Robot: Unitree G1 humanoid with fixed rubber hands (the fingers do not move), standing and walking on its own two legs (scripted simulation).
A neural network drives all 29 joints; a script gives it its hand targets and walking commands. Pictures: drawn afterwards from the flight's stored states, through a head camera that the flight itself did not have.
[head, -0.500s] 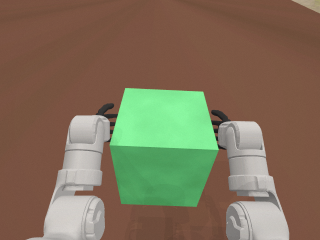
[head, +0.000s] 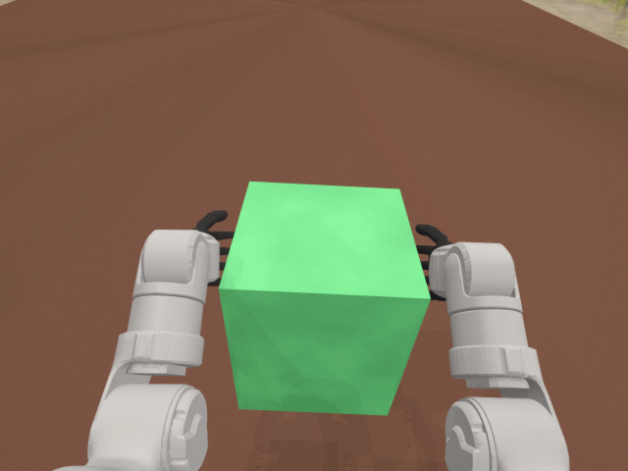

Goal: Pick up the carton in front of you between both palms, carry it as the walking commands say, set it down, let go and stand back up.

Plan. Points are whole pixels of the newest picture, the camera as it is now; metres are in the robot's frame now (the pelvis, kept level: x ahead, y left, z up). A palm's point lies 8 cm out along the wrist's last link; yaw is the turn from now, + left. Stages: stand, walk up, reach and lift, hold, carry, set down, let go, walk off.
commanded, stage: carry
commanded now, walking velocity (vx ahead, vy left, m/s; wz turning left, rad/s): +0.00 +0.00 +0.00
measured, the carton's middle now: (319, 299) +0.36 +0.01 +0.06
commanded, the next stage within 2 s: none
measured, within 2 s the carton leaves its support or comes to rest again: neither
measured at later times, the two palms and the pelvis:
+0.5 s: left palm (198, 255) +0.35 +0.16 +0.13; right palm (434, 269) +0.35 -0.14 +0.13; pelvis +0.00 +0.01 +0.00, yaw +0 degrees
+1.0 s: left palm (220, 161) +0.49 +0.16 +0.19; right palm (431, 188) +0.46 -0.14 +0.18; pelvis +0.10 +0.01 +0.00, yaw +1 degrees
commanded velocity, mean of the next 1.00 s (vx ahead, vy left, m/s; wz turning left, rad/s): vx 0.26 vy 0.00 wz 0.00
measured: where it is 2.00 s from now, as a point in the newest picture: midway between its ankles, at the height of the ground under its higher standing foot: (319, 374)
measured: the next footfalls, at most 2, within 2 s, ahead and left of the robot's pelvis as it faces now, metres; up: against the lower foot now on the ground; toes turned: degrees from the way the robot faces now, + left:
right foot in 1.24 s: +0.42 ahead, -0.12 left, +0.00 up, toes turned -5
left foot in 1.76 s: +0.65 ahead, +0.08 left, +0.00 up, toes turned +10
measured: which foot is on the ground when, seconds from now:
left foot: down 0.00-1.00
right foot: down 0.00-0.82, up 0.84-1.00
